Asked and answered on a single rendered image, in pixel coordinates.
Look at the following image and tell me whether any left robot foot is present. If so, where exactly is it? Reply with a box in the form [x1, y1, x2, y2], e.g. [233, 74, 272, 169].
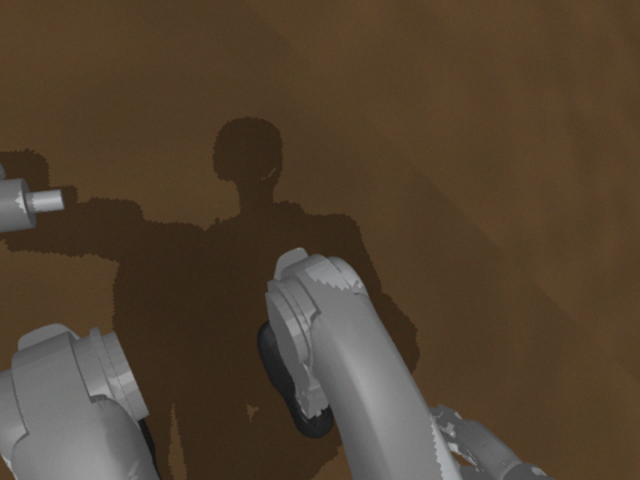
[138, 418, 162, 480]

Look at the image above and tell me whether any bottle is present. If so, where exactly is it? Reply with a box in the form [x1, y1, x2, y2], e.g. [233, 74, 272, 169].
[0, 178, 65, 233]

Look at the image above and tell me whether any right robot hand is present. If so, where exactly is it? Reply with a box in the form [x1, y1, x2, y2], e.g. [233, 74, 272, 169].
[429, 404, 523, 480]

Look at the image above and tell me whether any right robot arm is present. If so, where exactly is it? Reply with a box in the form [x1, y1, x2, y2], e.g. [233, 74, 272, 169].
[503, 463, 556, 480]

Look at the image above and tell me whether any right robot foot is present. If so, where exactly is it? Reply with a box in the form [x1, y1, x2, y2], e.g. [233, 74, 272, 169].
[257, 320, 333, 439]

